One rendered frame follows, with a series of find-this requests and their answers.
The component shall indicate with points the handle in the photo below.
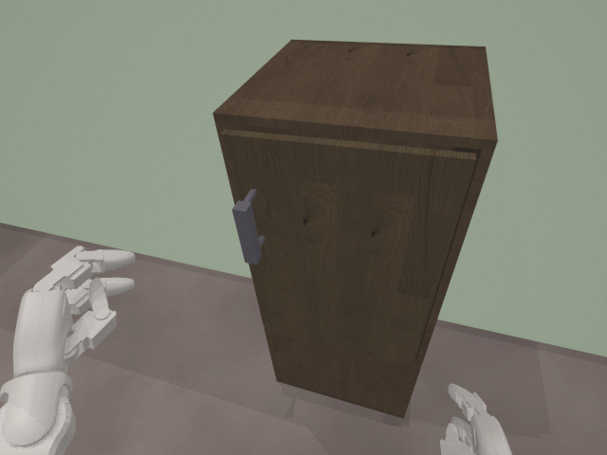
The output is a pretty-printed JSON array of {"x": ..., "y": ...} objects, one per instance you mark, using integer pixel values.
[{"x": 246, "y": 228}]

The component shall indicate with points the right robot hand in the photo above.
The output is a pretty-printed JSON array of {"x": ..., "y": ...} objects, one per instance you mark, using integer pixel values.
[{"x": 483, "y": 436}]

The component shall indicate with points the cupboard door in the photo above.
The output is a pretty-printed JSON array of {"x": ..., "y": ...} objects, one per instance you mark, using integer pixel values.
[{"x": 357, "y": 235}]

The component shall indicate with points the left robot hand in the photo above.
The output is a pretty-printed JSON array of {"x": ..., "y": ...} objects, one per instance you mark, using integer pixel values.
[{"x": 46, "y": 310}]

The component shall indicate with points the robot left forearm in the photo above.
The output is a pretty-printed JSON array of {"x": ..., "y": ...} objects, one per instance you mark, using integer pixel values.
[{"x": 37, "y": 418}]

